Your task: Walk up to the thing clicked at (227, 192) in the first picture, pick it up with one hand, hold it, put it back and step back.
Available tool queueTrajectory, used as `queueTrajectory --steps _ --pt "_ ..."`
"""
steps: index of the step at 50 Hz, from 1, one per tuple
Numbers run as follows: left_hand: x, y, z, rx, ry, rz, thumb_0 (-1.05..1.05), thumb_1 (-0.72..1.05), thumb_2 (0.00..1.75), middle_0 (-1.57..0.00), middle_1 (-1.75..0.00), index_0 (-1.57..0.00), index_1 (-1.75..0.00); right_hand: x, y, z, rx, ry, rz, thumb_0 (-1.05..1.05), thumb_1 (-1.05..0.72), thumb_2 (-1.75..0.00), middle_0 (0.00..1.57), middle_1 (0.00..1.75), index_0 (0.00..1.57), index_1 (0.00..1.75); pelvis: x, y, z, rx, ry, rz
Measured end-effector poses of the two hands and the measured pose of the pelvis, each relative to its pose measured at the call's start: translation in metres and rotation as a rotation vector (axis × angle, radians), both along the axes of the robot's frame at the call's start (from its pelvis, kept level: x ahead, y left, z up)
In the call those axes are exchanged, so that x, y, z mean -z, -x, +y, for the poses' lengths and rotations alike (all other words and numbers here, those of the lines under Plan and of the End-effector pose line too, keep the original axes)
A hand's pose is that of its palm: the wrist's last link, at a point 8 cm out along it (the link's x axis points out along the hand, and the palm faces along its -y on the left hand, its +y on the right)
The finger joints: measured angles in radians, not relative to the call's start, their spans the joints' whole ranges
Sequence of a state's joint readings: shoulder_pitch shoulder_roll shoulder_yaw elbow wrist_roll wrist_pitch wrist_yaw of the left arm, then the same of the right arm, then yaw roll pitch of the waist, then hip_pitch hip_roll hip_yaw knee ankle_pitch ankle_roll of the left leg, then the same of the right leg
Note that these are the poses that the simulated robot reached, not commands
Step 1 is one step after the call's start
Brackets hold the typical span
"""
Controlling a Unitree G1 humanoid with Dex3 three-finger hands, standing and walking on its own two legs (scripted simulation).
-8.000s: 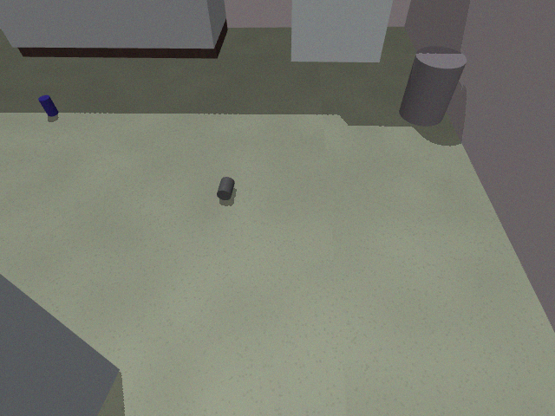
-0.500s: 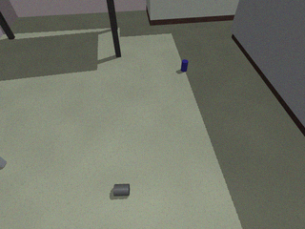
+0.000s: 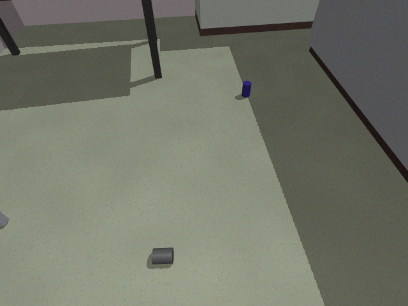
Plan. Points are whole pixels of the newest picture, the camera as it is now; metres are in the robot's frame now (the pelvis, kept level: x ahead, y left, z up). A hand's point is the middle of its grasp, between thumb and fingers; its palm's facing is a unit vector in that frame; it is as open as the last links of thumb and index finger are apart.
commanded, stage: stand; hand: left
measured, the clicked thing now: (163, 255) +0.47 +0.23 -0.75
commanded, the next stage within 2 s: walk up in 0.56 s
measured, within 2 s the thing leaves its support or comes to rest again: neither
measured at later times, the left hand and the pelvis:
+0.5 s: hand out of the picture +0.07 +0.25 -0.16, palm faces -0.03 -0.94 -0.34, open 7.4 cm; pelvis +0.00 +0.00 +0.00, yaw +0 degrees
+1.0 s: hand out of the picture +0.10 +0.27 -0.16, palm faces -0.03 -0.93 -0.36, open 7.4 cm; pelvis +0.02 +0.01 -0.01, yaw -2 degrees
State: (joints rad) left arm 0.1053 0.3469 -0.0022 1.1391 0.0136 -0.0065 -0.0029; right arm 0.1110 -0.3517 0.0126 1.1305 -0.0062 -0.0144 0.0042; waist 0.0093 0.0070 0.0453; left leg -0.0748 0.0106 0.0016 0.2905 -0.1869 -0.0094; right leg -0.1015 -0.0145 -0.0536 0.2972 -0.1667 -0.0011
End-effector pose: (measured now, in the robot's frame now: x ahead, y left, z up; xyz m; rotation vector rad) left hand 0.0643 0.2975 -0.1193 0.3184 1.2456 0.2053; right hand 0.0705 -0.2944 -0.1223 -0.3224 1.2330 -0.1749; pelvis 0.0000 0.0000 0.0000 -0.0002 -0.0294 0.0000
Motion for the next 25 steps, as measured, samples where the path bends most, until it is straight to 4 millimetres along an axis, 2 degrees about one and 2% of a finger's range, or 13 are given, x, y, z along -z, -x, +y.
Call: queueTrajectory --steps 25 --pt "0.0012 0.0037 -0.0019 0.005 0.002 0.005 0.01 0.91 0.90 -0.20 -0.30 -0.20 -0.30 0.0000 0.0086 -0.0020 0.007 0.001 0.013 0.00 -0.90 -0.90 0.21 0.30 0.20 0.30 0.0000 0.0024 -0.0011 0.001 0.001 -0.001"
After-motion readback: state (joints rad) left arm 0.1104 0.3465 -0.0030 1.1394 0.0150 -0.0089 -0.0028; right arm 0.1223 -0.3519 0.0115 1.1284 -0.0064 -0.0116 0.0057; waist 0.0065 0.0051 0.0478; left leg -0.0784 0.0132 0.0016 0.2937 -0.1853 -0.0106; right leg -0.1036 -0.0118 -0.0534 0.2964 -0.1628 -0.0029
